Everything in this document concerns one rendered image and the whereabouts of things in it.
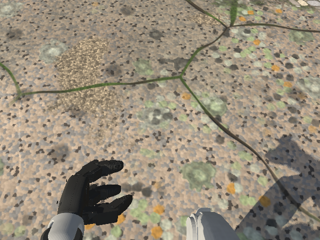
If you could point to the robot left hand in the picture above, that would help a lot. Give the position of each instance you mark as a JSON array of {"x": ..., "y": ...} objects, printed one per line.
[{"x": 79, "y": 197}]

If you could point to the left robot forearm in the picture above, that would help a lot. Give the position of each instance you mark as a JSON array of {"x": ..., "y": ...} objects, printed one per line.
[{"x": 64, "y": 226}]

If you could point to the right robot thigh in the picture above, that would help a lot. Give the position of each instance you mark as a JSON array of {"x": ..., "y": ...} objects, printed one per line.
[{"x": 208, "y": 225}]

